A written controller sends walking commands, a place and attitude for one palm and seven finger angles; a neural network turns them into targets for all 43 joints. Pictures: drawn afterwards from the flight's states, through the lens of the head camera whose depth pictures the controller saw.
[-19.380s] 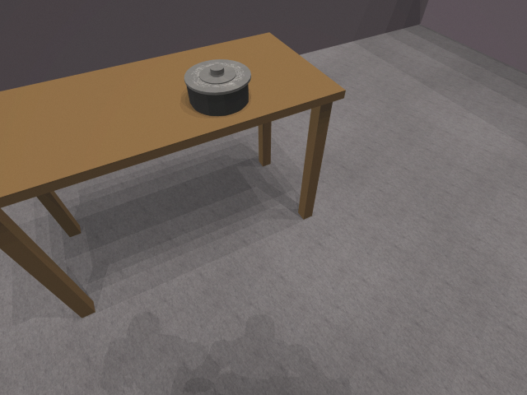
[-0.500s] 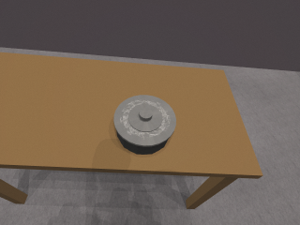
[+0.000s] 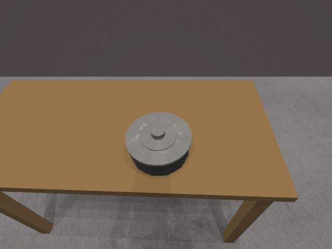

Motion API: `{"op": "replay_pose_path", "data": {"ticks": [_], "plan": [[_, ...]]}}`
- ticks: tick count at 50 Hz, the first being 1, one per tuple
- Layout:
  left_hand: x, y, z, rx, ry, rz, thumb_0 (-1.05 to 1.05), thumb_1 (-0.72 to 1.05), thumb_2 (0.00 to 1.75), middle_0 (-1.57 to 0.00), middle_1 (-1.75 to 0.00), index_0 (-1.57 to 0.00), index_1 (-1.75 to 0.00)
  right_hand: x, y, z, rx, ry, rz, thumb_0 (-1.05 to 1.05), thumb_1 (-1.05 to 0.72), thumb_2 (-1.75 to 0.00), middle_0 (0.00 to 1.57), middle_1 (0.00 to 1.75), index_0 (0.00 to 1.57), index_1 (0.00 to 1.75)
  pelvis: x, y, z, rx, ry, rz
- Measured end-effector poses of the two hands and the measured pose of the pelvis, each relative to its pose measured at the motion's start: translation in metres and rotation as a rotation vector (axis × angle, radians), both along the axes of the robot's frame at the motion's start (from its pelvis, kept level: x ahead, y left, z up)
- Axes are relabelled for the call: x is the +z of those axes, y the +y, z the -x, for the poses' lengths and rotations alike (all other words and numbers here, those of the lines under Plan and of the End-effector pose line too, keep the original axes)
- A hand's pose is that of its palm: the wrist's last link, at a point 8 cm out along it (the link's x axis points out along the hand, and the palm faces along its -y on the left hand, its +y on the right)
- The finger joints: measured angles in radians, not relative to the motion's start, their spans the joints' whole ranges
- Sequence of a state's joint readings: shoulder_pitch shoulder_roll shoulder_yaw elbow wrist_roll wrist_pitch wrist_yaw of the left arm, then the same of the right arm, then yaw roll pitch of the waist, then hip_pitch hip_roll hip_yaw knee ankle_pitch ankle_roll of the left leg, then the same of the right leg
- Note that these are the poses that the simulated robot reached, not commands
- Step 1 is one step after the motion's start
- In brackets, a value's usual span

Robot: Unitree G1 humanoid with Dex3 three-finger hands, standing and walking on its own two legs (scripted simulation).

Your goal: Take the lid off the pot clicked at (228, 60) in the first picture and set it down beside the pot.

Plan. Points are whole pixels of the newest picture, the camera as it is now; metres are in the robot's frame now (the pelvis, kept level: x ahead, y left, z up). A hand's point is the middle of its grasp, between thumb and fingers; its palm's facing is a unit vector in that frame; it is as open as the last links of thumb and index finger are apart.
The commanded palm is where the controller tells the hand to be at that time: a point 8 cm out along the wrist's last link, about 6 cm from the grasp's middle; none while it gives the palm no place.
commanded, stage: look again from close up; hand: left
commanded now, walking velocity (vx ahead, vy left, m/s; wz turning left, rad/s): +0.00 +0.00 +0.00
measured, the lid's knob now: (157, 132) +0.42 +0.06 +0.02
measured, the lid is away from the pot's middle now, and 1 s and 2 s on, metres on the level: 0.00 0.00 0.00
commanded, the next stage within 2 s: lift the closed hand beside the body in 0.64 s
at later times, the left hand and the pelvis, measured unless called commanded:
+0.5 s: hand out of the picture +0.00 +0.15 -0.17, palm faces +0.01 -0.98 -0.21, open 7.4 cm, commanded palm none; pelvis +0.00 -0.02 +0.00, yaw -1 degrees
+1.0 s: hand out of the picture +0.13 +0.16 -0.08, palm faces +0.10 -0.96 -0.25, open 6.0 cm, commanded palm +0.08 +0.22 -0.05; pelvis -0.02 -0.01 +0.00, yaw -1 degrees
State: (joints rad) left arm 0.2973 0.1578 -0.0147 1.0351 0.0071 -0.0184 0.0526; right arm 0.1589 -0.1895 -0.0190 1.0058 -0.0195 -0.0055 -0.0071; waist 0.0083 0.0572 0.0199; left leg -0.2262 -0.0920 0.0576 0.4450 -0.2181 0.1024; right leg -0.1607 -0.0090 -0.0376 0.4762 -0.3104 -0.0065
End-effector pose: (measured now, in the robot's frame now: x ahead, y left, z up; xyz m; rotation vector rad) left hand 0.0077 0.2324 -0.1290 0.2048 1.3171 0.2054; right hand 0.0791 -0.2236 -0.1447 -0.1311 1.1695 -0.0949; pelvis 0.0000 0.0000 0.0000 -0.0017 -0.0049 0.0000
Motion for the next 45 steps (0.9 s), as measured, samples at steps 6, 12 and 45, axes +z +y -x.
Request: {"op": "replay_pose_path", "data": {"ticks": [6, 12, 45], "plan": [[-0.004, -0.019, -0.004, -0.001, -0.018, 0.031, 0.0, 0.9, 0.9, -0.2, -0.29, -0.2, -0.3, 0.0, -0.007, 0.006, 0.001, 0.029, -0.001, 0.01, -0.91, -0.9, 0.2, 0.3, 0.2, 0.3, 0.0, -0.01, -0.002, -0.001, -0.013, -0.002], [-0.007, -0.029, -0.001, -0.008, -0.002, 0.049, 0.0, 0.91, 0.9, -0.2, -0.29, -0.2, -0.3, 0.0, -0.02, 0.025, -0.022, 0.081, 0.018, 0.01, -0.91, -0.9, 0.2, 0.3, 0.2, 0.3, 0.001, -0.017, -0.002, -0.004, -0.016, -0.003], [0.061, -0.008, -0.075, -0.044, -0.505, -0.094, 0.03, 0.95, 0.9, -0.28, -0.38, -0.28, -0.38, 0.017, -0.03, 0.042, -0.009, -0.139, 0.063, 0.03, -0.93, -0.9, 0.21, 0.3, 0.2, 0.3, 0.001, -0.012, 0.012, 0.0, -0.038, -0.007]]}}
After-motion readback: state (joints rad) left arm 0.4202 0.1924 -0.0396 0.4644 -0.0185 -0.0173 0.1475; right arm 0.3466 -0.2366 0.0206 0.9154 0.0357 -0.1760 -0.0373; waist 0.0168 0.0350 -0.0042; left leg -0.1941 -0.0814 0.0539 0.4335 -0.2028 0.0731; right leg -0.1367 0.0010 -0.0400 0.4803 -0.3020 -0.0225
